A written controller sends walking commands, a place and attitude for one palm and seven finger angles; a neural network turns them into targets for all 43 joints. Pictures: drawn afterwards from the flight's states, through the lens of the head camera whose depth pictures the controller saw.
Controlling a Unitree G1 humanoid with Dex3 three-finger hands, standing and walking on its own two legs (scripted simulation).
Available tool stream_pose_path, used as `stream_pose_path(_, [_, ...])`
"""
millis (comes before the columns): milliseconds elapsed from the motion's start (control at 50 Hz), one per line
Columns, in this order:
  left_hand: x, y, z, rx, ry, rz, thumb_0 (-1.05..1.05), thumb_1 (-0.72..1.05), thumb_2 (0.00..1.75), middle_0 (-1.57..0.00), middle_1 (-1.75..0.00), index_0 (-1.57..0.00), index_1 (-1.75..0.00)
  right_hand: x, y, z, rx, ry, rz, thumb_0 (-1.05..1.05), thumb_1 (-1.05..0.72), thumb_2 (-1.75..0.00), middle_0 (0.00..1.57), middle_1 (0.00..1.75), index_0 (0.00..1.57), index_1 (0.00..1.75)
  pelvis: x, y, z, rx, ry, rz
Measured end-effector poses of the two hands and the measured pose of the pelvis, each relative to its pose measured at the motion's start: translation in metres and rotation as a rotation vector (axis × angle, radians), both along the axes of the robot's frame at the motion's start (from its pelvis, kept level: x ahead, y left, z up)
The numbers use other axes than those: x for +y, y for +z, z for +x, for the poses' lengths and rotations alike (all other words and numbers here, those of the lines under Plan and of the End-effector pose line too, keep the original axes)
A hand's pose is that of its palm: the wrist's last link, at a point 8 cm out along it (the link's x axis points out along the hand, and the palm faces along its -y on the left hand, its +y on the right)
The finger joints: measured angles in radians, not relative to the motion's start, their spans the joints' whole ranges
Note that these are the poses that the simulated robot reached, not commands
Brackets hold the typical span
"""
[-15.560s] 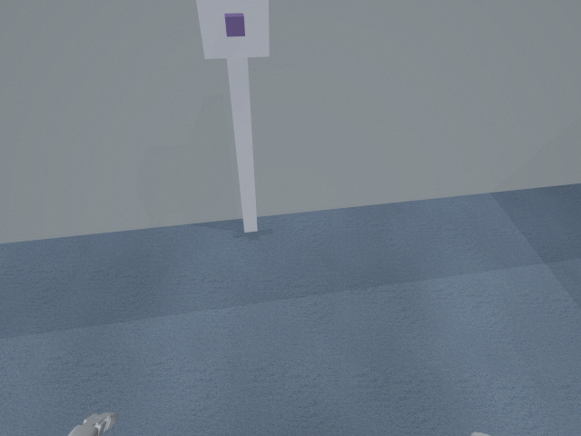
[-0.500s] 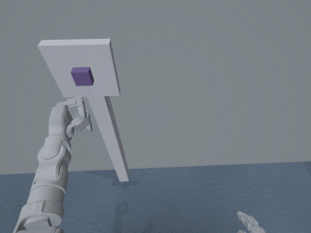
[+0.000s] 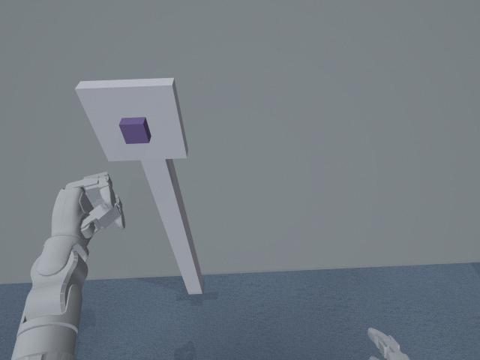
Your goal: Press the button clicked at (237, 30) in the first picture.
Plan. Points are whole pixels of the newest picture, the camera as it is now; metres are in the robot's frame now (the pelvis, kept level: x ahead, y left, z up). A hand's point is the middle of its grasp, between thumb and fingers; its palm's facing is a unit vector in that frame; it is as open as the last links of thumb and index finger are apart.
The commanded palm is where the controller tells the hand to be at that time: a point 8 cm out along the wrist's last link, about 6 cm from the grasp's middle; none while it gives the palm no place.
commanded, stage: draw the hand back to the body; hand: left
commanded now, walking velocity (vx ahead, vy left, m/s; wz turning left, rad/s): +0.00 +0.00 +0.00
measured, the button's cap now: (136, 129) +0.52 +0.24 +0.13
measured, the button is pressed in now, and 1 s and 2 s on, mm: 0 0 0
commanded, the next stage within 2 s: step back with the hand held close in 1.10 s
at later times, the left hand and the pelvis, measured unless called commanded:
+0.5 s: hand (68, 246) +0.23 +0.24 +0.15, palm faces +0.35 -0.89 -0.29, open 3.1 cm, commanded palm +0.18 +0.28 +0.17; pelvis +0.00 +0.01 +0.02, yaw +1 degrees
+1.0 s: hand (25, 281) +0.17 +0.25 +0.17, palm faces +0.42 -0.83 -0.37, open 3.1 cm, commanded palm +0.13 +0.29 +0.19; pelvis +0.01 +0.01 +0.01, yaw +1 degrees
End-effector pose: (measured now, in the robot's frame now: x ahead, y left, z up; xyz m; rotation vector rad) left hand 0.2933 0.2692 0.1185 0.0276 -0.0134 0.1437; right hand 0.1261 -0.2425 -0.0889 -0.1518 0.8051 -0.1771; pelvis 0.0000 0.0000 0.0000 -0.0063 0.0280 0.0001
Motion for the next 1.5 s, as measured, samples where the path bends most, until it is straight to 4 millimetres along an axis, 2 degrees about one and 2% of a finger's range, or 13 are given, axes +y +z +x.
stream_pose_path(140, [-0.002, 0.020, -0.035, -0.066, -0.033, 0.012, 0.02, 0.90, 0.90, -1.30, -1.50, -1.30, -1.50, 0.008, 0.015, 0.029, -0.119, 0.051, -0.012, 0.01, -0.90, -0.90, 0.20, 0.30, 0.20, 0.30, 0.002, 0.002, -0.007, -0.031, 0.018, -0.003])
stream_pose_path(280, [-0.002, 0.022, -0.063, -0.036, 0.093, 0.190, 0.02, 0.90, 0.90, -1.30, -1.50, -1.30, -1.50, 0.023, 0.032, 0.050, -0.182, 0.102, -0.014, 0.01, -0.90, -0.90, 0.21, 0.30, 0.20, 0.30, 0.003, 0.009, -0.010, -0.070, 0.014, 0.000])
stream_pose_path(360, [0.000, 0.026, -0.080, -0.042, 0.138, 0.229, 0.02, 0.90, 0.90, -1.30, -1.50, -1.30, -1.50, 0.030, 0.033, 0.053, -0.168, 0.128, -0.014, 0.01, -0.90, -0.90, 0.21, 0.30, 0.20, 0.30, 0.004, 0.012, -0.007, -0.087, 0.013, 0.001])
stream_pose_path(520, [0.010, 0.049, -0.106, -0.095, 0.202, 0.305, 0.02, 0.90, 0.90, -1.30, -1.50, -1.31, -1.50, 0.038, 0.027, 0.055, -0.121, 0.148, -0.001, 0.01, -0.90, -0.90, 0.21, 0.30, 0.20, 0.30, 0.008, 0.015, 0.001, -0.109, 0.012, 0.001])
stream_pose_path(680, [0.012, 0.055, -0.127, -0.079, 0.213, 0.349, 0.02, 0.90, 0.90, -1.30, -1.50, -1.31, -1.50, 0.038, 0.025, 0.057, -0.108, 0.143, 0.003, 0.01, -0.90, -0.90, 0.21, 0.30, 0.20, 0.30, 0.011, 0.016, 0.007, -0.112, 0.009, 0.000])
stream_pose_path(880, [0.020, 0.072, -0.157, -0.106, 0.259, 0.421, 0.02, 0.90, 0.90, -1.30, -1.50, -1.31, -1.50, 0.039, 0.031, 0.066, -0.147, 0.148, -0.006, 0.01, -0.90, -0.90, 0.21, 0.30, 0.20, 0.30, 0.012, 0.015, 0.009, -0.114, 0.013, -0.005])
stream_pose_path(1100, [0.020, 0.062, -0.159, -0.089, 0.278, 0.382, 0.02, 0.90, 0.90, -1.30, -1.50, -1.31, -1.50, 0.044, 0.032, 0.065, -0.147, 0.164, -0.015, 0.01, -0.90, -0.90, 0.21, 0.30, 0.20, 0.30, 0.011, 0.015, 0.004, -0.116, 0.018, -0.006])
stream_pose_path(1240, [0.020, 0.068, -0.156, -0.112, 0.264, 0.393, 0.02, 0.89, 0.90, -1.30, -1.50, -1.31, -1.50, 0.042, 0.031, 0.059, -0.140, 0.153, -0.016, 0.01, -0.90, -0.90, 0.21, 0.30, 0.20, 0.30, 0.011, 0.015, 0.004, -0.120, 0.014, -0.007])
stream_pose_path(1340, [0.032, 0.075, -0.152, -0.125, 0.267, 0.459, 0.02, 0.89, 0.90, -1.30, -1.50, -1.31, -1.50, 0.039, 0.029, 0.052, -0.095, 0.137, -0.014, 0.01, -0.90, -0.90, 0.21, 0.30, 0.20, 0.30, 0.012, 0.015, -0.001, -0.075, 0.015, -0.017])
stream_pose_path(1500, [0.029, 0.051, -0.151, -0.011, 0.160, 0.450, 0.02, 0.90, 0.90, -1.30, -1.50, -1.31, -1.50, 0.030, 0.025, 0.033, -0.016, 0.065, -0.049, 0.01, -0.90, -0.90, 0.21, 0.30, 0.20, 0.30, 0.024, 0.013, -0.010, -0.020, 0.001, -0.018])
